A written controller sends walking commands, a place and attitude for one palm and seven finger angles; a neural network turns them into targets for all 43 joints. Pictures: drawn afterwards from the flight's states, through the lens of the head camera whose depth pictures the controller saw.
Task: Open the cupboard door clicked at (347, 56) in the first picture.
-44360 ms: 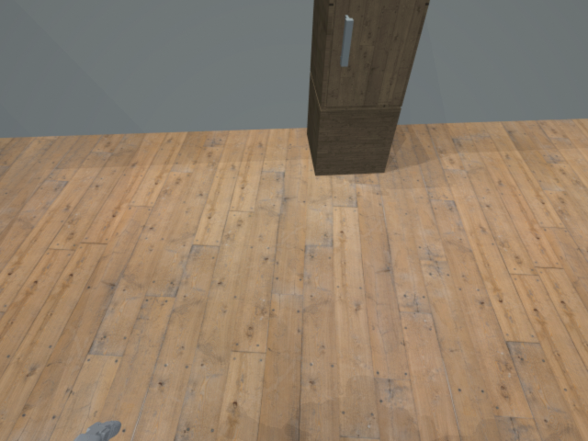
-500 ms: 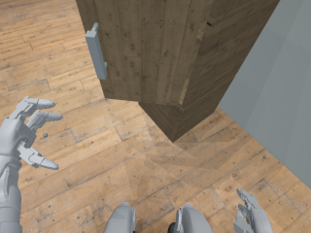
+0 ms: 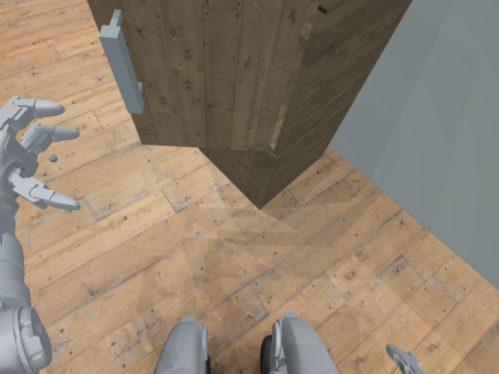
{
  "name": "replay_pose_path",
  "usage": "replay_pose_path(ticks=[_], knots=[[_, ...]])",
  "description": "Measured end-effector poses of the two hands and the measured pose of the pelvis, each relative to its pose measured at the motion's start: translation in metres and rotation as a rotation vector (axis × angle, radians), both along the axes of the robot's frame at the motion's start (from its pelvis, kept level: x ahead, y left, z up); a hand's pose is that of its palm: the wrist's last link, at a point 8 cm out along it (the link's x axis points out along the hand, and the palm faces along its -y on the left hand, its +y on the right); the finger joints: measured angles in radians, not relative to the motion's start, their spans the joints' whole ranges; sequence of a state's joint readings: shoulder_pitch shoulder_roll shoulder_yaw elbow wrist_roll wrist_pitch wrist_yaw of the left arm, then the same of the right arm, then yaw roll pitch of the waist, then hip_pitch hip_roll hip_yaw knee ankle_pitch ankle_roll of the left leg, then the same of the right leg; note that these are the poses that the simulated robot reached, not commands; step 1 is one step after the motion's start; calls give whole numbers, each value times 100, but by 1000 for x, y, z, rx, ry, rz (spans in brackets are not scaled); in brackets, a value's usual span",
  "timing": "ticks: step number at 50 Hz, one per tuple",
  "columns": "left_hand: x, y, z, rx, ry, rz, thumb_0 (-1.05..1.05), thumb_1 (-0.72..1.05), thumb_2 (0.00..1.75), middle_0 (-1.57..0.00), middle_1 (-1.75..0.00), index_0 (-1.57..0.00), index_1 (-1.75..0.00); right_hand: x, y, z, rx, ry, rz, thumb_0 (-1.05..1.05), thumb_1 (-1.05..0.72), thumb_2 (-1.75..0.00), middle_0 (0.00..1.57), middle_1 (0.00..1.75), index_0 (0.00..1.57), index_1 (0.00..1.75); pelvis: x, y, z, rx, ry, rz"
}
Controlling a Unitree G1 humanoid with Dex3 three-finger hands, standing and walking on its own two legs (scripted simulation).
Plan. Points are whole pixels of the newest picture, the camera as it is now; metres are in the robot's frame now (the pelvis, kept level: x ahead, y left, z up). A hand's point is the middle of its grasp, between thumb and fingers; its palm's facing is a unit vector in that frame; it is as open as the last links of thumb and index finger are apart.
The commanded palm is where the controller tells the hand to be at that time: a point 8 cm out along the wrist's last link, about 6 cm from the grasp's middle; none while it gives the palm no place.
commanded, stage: move the hooked fingers beside the handle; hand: left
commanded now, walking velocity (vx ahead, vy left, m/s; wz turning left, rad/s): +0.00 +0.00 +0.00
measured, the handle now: (127, 65) +0.61 +0.22 +0.05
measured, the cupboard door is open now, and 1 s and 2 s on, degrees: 47 47 47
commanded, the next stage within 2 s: slide the fingers in behind the handle in 1.68 s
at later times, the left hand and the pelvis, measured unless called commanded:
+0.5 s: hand (68, 108) +0.50 +0.29 +0.05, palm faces +0.00 -1.00 -0.02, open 14.0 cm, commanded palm +0.49 +0.33 +0.05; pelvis +0.00 +0.00 -0.01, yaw -1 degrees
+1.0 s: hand (71, 77) +0.57 +0.30 +0.05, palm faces +0.00 -1.00 -0.03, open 14.0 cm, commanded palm +0.57 +0.31 +0.05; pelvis +0.00 +0.01 -0.03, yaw -3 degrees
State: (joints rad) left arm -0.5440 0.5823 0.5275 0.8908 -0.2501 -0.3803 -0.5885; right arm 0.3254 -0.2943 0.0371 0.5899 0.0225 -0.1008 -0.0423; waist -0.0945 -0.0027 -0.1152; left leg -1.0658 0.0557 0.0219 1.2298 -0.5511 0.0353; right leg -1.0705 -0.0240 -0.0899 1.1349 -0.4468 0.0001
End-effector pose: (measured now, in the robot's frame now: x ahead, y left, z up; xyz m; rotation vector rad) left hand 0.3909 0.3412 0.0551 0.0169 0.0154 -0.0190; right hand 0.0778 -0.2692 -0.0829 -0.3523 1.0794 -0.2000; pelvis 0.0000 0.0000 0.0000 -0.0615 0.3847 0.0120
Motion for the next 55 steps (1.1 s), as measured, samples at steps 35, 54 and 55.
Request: replay_pose_path(ticks=[35, 54, 55], knots=[[120, 3, 2, 1, 25, 18, -1, -50, 30, -30, -120, -30, -120, -78, 2, -11, -46, 326, -123, 1, -90, -90, 20, 30, 20, 30, -1, 4, -18, -39, 122, -6], [157, 17, -9, 15, 46, 11, -1, -49, 30, -30, -120, -29, -120, -113, 28, -12, -38, 449, -182, 0, -90, -90, 20, 30, 20, 30, -3, 13, -30, -70, 190, -17], [157, 17, -11, 14, 48, 10, -1, -49, 30, -30, -120, -29, -120, -114, 30, -12, -34, 456, -183, 0, -90, -90, 20, 30, 20, 30, -2, 14, -30, -71, 190, -16]])
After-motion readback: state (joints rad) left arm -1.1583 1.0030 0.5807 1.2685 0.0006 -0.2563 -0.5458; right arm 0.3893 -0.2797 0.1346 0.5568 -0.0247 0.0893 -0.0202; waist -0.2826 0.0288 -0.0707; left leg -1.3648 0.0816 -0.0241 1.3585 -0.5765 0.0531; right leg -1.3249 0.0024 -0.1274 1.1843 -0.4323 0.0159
